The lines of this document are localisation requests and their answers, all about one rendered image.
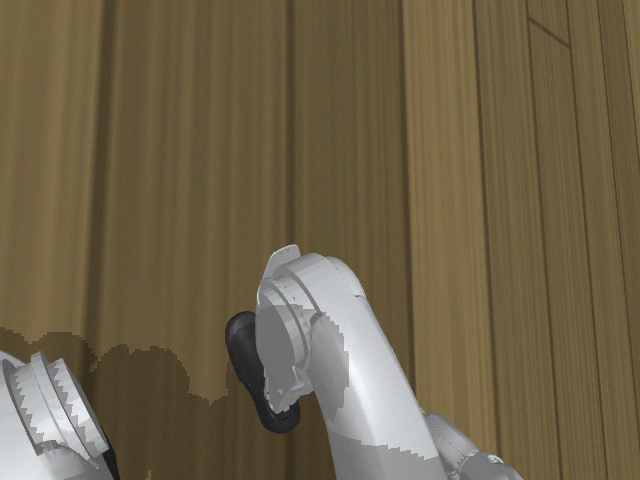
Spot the right robot arm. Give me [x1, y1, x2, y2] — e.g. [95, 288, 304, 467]
[459, 451, 524, 480]

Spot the right robot foot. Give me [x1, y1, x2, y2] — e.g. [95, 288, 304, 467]
[225, 311, 300, 434]

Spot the left robot foot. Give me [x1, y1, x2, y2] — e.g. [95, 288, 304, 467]
[100, 425, 120, 480]

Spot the right robot hand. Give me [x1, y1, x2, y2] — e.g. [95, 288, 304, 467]
[420, 407, 482, 480]

